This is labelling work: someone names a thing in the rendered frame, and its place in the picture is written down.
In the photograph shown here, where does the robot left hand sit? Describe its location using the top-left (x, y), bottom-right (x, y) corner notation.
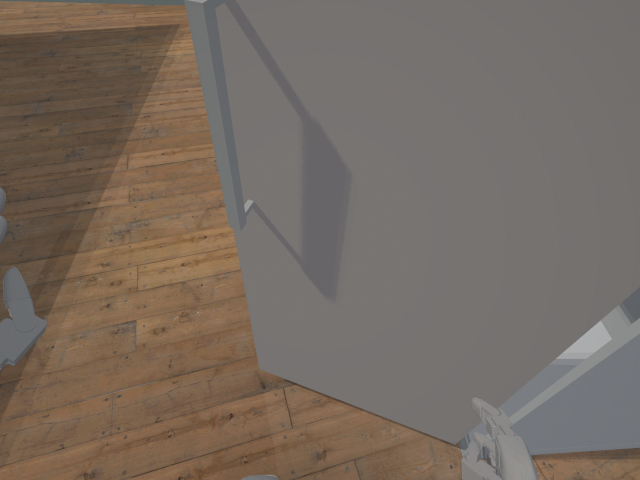
top-left (0, 187), bottom-right (47, 370)

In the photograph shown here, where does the fridge door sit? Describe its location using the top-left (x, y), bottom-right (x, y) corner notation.
top-left (215, 0), bottom-right (640, 444)

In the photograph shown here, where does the robot right hand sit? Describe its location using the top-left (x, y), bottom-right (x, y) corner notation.
top-left (461, 397), bottom-right (539, 480)

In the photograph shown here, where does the handle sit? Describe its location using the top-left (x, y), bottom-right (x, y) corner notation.
top-left (184, 0), bottom-right (254, 231)

